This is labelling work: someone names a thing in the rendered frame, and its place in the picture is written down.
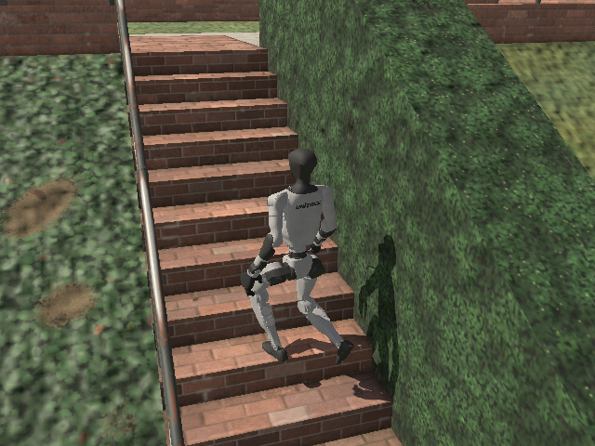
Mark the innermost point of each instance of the stairs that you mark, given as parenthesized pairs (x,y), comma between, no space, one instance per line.
(216,144)

